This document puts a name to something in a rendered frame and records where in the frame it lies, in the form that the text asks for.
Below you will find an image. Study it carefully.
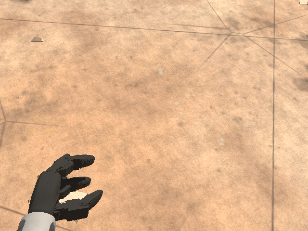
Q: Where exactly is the robot left hand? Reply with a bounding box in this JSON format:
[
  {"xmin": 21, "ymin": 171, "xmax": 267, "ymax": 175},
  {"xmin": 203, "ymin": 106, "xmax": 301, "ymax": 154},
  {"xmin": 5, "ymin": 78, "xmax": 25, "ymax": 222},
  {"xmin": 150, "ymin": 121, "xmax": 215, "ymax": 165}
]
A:
[{"xmin": 28, "ymin": 153, "xmax": 103, "ymax": 221}]

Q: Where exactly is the left robot forearm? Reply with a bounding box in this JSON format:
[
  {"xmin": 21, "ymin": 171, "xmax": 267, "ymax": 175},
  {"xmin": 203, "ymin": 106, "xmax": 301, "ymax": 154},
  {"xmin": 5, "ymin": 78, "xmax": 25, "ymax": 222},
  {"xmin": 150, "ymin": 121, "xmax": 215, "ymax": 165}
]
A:
[{"xmin": 16, "ymin": 212, "xmax": 56, "ymax": 231}]

